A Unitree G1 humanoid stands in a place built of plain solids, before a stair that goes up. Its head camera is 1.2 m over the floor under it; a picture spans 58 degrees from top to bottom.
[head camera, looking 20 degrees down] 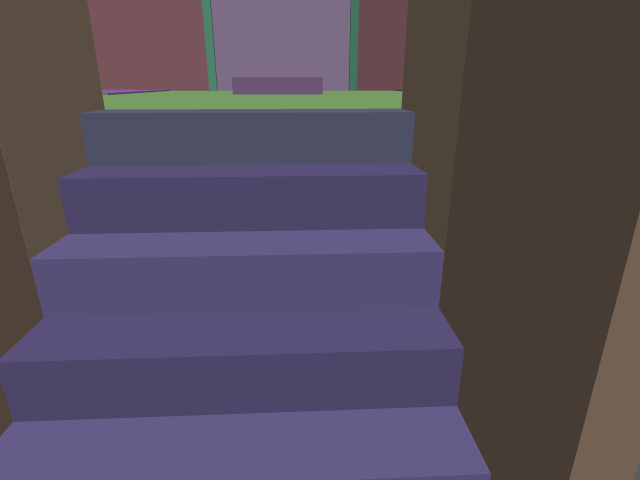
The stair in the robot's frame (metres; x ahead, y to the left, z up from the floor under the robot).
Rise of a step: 0.18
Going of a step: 0.22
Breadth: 1.20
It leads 3 degrees to the left of straight ahead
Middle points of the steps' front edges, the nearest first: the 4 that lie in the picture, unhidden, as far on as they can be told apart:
0.93 0.21 0.55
1.15 0.22 0.73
1.37 0.24 0.92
1.59 0.25 1.10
